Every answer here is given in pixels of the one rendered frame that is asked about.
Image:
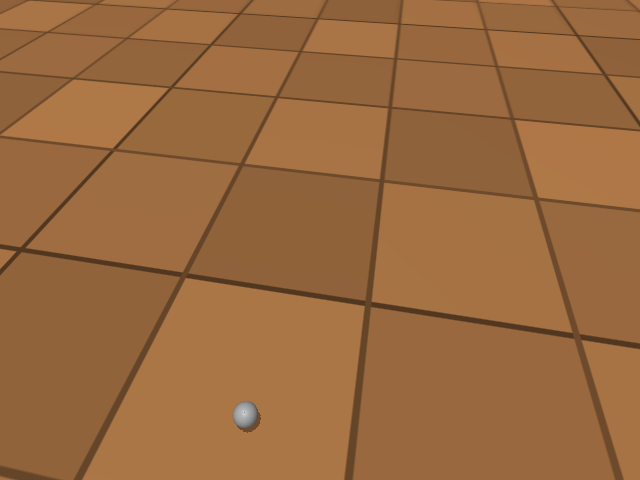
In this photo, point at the ball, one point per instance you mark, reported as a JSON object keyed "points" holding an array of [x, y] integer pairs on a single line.
{"points": [[245, 414]]}

